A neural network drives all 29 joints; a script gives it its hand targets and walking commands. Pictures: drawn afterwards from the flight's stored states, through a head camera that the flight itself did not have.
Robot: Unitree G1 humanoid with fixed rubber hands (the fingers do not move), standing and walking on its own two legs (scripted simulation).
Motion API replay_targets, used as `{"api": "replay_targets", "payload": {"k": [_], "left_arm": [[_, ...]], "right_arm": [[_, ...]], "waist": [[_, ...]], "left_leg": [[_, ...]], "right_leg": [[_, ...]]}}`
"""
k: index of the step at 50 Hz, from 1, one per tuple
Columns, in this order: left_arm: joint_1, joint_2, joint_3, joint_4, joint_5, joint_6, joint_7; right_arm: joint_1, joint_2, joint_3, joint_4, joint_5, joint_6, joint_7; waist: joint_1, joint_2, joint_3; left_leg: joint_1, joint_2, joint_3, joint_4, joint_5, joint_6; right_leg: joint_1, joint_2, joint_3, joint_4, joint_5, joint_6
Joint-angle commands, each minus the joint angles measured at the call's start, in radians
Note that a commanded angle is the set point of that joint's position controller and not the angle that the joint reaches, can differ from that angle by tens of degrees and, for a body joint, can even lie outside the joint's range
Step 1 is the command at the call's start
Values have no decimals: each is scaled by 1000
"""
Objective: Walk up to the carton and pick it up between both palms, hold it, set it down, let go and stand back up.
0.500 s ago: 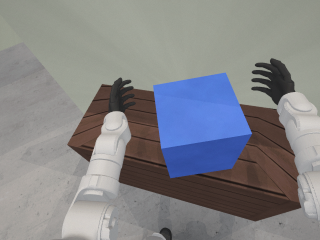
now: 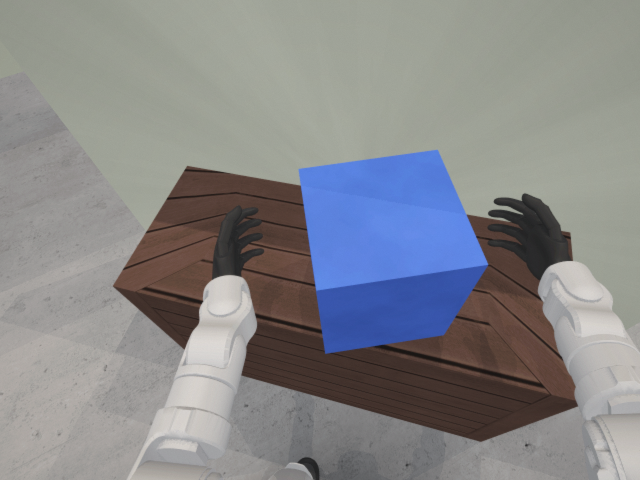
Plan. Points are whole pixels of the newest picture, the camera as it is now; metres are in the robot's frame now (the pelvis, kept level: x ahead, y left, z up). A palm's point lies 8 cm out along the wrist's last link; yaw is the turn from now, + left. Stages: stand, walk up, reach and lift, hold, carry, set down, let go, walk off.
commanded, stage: set down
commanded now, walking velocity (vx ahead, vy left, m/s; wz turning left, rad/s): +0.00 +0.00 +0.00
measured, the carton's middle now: (377, 259) +0.45 +0.02 -0.08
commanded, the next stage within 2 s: none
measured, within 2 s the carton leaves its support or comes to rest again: neither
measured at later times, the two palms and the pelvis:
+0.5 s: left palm (240, 318) +0.30 +0.19 -0.01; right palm (559, 320) +0.35 -0.21 -0.01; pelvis +0.00 +0.00 +0.00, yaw +0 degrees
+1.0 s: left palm (243, 372) +0.23 +0.17 -0.03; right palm (593, 401) +0.27 -0.25 -0.03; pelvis +0.01 +0.00 +0.00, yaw +1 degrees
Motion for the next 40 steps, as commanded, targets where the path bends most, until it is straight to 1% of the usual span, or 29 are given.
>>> {"api": "replay_targets", "payload": {"k": [1,2,3,4,8,9,10,11,12,13,14,15,16,18,19,20,21,22,23,24,27,30,31,32,33,34,35,38,40], "left_arm": [[-344,55,-6,-304,18,-72,3],[-358,56,-9,-318,20,-73,5],[-320,50,-7,-303,29,-73,6],[-324,49,-13,-316,26,-76,7],[-280,34,-1,-241,42,-94,7],[-285,32,-3,-243,39,-106,7],[-238,17,-5,-219,47,-118,3],[-257,29,0,-239,48,-133,0],[-233,18,3,-203,58,-147,-2],[-233,22,1,-223,59,-160,-2],[-181,6,-2,-197,67,-175,-5],[-194,18,2,-215,64,-188,-6],[-171,2,-6,-177,70,-198,-8],[-148,9,-9,-202,66,-221,-9],[-108,6,-16,-220,64,-233,-9],[-120,10,-18,-232,64,-241,-8],[-100,14,-17,-219,63,-251,-8],[-117,11,-29,-231,58,-261,-4],[-119,18,-32,-242,54,-266,3],[-100,14,-46,-252,49,-270,10],[-57,6,-56,-224,39,-285,9],[-39,0,-65,-201,38,-299,15],[-40,6,-62,-206,35,-306,15],[-31,0,-67,-188,38,-309,16],[-19,1,-55,-172,42,-313,16],[-12,-2,-64,-180,39,-318,16],[6,-6,-65,-176,41,-321,17],[26,-12,-70,-121,42,-326,14],[57,-13,-70,-134,46,-337,16]], "right_arm": [[-457,-269,-71,-249,17,-92,-1],[-465,-272,-76,-253,19,-97,1],[-429,-269,-66,-238,21,-101,3],[-427,-271,-76,-240,22,-107,4],[-381,-234,-40,-209,31,-121,11],[-380,-229,-38,-217,32,-130,11],[-327,-213,-26,-185,34,-139,12],[-338,-216,-23,-200,41,-152,10],[-311,-203,-13,-162,42,-161,11],[-309,-213,-18,-175,44,-176,11],[-262,-200,-4,-152,46,-189,12],[-275,-210,-8,-175,47,-206,10],[-249,-200,-2,-131,45,-213,10],[-225,-206,5,-158,52,-242,8],[-182,-210,2,-158,56,-257,7],[-191,-219,-4,-161,57,-269,6],[-177,-213,4,-164,56,-281,6],[-186,-214,-7,-161,55,-289,8],[-188,-225,-7,-175,57,-297,9],[-167,-229,-8,-176,61,-302,12],[-128,-212,7,-183,63,-312,17],[-97,-209,15,-155,73,-322,25],[-94,-207,14,-174,73,-328,26],[-81,-206,15,-156,72,-330,28],[-71,-200,31,-153,79,-332,29],[-55,-202,28,-151,85,-335,31],[-35,-202,31,-139,89,-337,34],[-10,-189,40,-103,88,-341,38],[23,-201,39,-104,97,-356,42]], "waist": [[-31,-99,-693],[-35,-89,-687],[-31,-91,-663],[-39,-87,-665],[-21,-110,-578],[-21,-110,-580],[-24,-113,-553],[-22,-104,-573],[-23,-102,-540],[-30,-99,-552],[-29,-105,-518],[-31,-101,-537],[-43,-98,-490],[-43,-99,-509],[-54,-98,-504],[-59,-87,-510],[-56,-92,-508],[-66,-82,-504],[-62,-77,-513],[-67,-74,-505],[-64,-96,-488],[-61,-89,-444],[-60,-95,-444],[-63,-94,-421],[-48,-100,-411],[-56,-96,-409],[-56,-96,-392],[-57,-103,-334],[-59,-98,-320]], "left_leg": [[336,-40,27,-18,298,16],[339,-39,25,-21,297,15],[344,-39,25,-22,298,16],[351,-38,23,-23,295,17],[305,-39,26,-26,244,30],[292,-39,26,-24,238,31],[290,-38,24,-22,248,31],[288,-40,27,-19,262,30],[278,-41,27,-15,258,30],[281,-41,26,-15,259,28],[279,-41,27,-9,262,29],[279,-43,30,-5,271,28],[275,-43,25,-4,258,27],[286,-43,28,4,268,25],[299,-43,25,5,281,24],[306,-43,25,5,282,22],[293,-46,26,14,276,24],[294,-43,22,14,261,23],[310,-42,24,15,257,22],[325,-39,21,15,256,21],[320,-41,23,31,253,26],[310,-39,20,27,215,25],[303,-40,23,28,204,26],[295,-38,22,27,189,26],[288,-39,25,24,184,28],[286,-38,23,21,171,27],[290,-36,22,19,167,28],[272,-36,24,22,133,34],[287,-33,25,19,135,29]], "right_leg": [[430,-8,73,-28,290,51],[425,-9,72,-30,283,49],[424,-8,72,-32,275,47],[416,-7,71,-35,264,46],[427,-21,92,-36,207,50],[438,-26,99,-34,201,51],[451,-28,103,-32,213,51],[464,-32,108,-30,236,54],[466,-31,109,-25,233,52],[470,-31,109,-22,241,53],[469,-28,107,-17,242,52],[475,-31,111,-16,261,54],[470,-32,112,-15,250,52],[476,-33,115,-13,269,54],[485,-32,111,-12,298,54],[485,-31,109,-9,304,53],[493,-34,115,-4,295,53],[473,-32,110,-1,275,50],[467,-32,109,-4,260,46],[455,-28,105,-8,247,42],[452,-29,115,-6,225,36],[438,-32,118,-6,174,30],[439,-36,124,-9,164,31],[437,-39,127,-10,152,29],[447,-42,134,-11,145,30],[446,-44,136,-12,134,29],[446,-43,136,-13,119,27],[425,-46,144,-18,63,21],[434,-46,145,-21,71,18]]}}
